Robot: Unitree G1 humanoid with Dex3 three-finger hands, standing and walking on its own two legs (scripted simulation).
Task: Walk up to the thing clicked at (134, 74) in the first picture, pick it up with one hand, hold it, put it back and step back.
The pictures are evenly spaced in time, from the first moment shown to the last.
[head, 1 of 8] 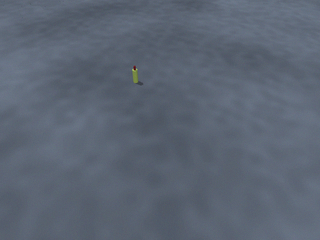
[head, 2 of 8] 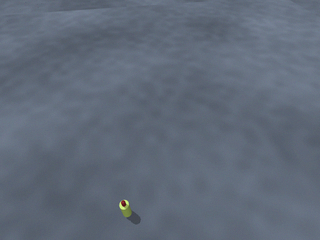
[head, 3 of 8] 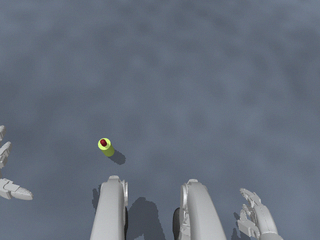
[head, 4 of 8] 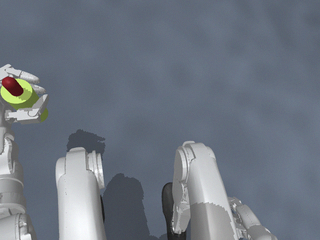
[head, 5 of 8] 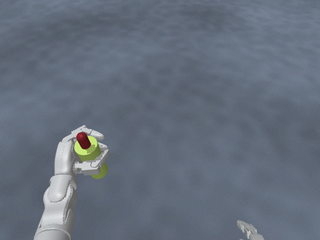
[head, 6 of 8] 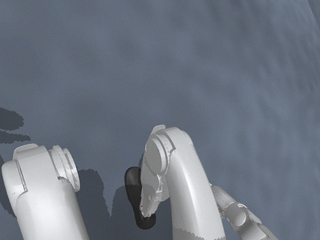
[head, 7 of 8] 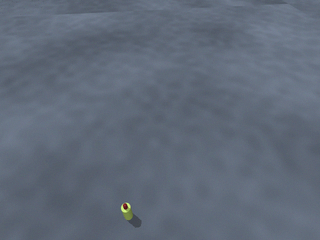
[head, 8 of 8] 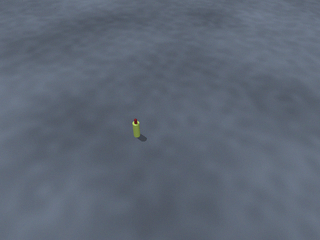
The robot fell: no
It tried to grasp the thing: yes
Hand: left
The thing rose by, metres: 0.67
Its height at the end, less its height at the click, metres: +0.00
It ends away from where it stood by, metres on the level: 0.00
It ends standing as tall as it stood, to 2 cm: yes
